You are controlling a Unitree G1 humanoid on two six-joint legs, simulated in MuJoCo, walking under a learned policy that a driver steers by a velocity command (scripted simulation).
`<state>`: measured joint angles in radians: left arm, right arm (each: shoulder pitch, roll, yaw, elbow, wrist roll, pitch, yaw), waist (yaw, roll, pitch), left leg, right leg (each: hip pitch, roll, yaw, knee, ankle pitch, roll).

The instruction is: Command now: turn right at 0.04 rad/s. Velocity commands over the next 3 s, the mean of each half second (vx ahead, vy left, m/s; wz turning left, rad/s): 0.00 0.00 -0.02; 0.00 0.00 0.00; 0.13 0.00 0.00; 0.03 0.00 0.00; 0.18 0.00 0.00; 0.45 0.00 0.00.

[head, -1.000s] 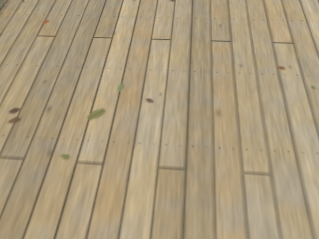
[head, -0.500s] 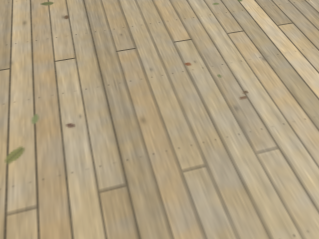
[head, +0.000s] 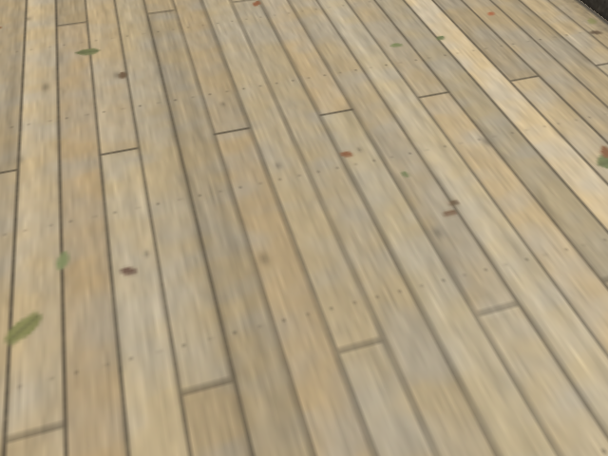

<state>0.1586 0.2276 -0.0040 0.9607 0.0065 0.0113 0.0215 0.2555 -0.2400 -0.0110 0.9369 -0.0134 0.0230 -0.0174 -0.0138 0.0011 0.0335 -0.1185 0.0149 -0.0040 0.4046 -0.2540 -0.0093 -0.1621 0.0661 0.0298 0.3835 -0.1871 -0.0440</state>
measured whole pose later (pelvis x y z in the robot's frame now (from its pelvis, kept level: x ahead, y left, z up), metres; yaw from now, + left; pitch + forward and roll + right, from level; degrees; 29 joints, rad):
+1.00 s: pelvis +0.00 +0.02 +0.00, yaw +1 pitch -1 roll +0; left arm 0.28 0.15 -0.01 1.18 0.01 0.00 0.04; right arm 0.31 -0.15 0.01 1.13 -0.01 -0.01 -0.04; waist 0.00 0.00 0.02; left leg -0.14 -0.02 -0.01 0.40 -0.24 0.02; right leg -0.18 0.03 0.04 0.39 -0.19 -0.01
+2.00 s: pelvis +0.12 +0.01 +0.00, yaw +0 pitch -1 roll +0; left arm 0.32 0.14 0.00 1.15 0.01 -0.01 0.06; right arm 0.28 -0.13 0.00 1.15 -0.01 -0.01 -0.05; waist -0.01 -0.01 0.05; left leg -0.15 -0.02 0.06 0.43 -0.26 0.03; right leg -0.01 0.02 -0.02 0.36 -0.33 -0.03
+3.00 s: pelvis +0.44 +0.07 -0.02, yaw +1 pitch +0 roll +0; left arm 0.00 0.16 0.04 0.90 0.02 -0.07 -0.02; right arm 0.53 -0.14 -0.02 1.12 -0.02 -0.10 -0.02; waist -0.05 0.00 0.08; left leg 0.16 -0.05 0.07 0.33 -0.46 0.06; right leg -0.47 0.03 -0.13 0.52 -0.12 -0.14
